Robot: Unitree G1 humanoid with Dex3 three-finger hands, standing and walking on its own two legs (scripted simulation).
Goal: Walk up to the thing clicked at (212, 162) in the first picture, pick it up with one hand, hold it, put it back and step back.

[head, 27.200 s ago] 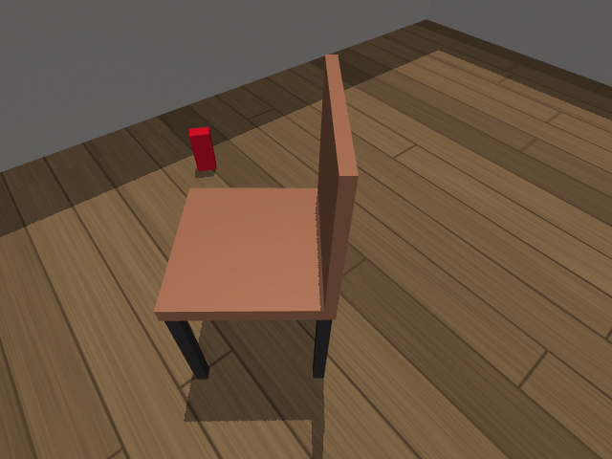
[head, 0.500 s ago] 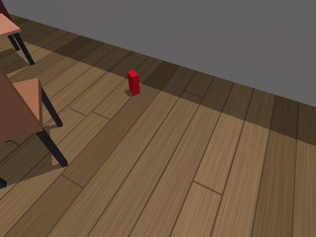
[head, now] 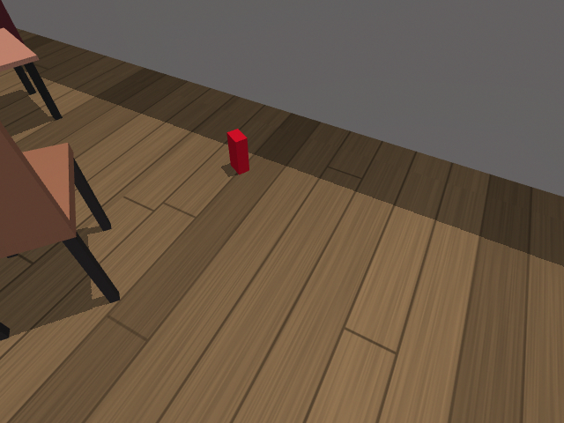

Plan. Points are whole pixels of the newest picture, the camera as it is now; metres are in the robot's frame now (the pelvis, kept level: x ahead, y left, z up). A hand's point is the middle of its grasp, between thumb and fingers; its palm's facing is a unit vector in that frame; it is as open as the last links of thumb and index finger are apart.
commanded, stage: stand
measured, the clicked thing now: (238, 152) +1.47 +0.26 -0.68
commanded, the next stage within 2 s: walk up in 0.70 s
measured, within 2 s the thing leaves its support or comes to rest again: neither
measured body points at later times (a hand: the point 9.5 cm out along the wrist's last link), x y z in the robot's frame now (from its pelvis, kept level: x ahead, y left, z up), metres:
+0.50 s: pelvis -0.01 +0.00 +0.00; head +0.01 +0.00 +0.45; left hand +0.06 +0.31 -0.13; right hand +0.06 -0.30 -0.14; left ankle -0.02 +0.14 -0.75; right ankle -0.02 -0.12 -0.75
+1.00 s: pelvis +0.05 +0.03 -0.02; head +0.05 +0.04 +0.43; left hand +0.04 +0.37 -0.14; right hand +0.15 -0.29 -0.12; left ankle +0.10 +0.16 -0.74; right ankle -0.02 -0.12 -0.75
